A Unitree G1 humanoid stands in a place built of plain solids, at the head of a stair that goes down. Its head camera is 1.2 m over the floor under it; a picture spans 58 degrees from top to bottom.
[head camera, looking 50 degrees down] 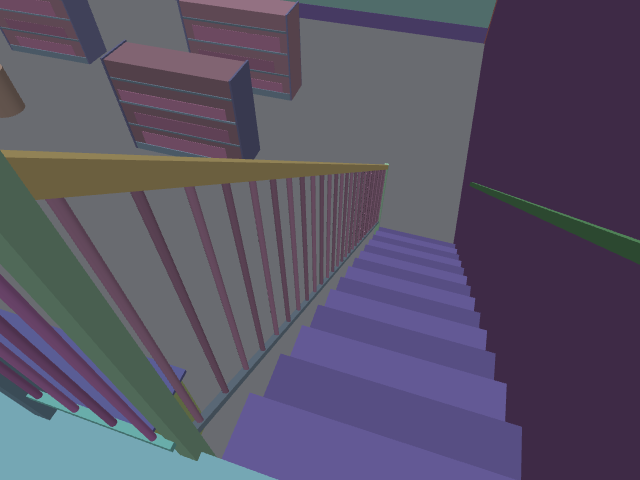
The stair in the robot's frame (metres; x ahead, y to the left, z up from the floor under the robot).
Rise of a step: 0.19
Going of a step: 0.24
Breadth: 0.91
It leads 18 degrees to the right of straight ahead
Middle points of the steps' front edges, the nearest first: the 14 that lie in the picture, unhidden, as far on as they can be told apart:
0.39 -0.20 -0.19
0.62 -0.28 -0.39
0.85 -0.35 -0.58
1.07 -0.42 -0.78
1.30 -0.50 -0.97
1.53 -0.57 -1.16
1.76 -0.64 -1.36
1.99 -0.72 -1.55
2.22 -0.79 -1.75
2.45 -0.86 -1.94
2.67 -0.93 -2.13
2.90 -1.01 -2.33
3.13 -1.08 -2.52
3.36 -1.15 -2.72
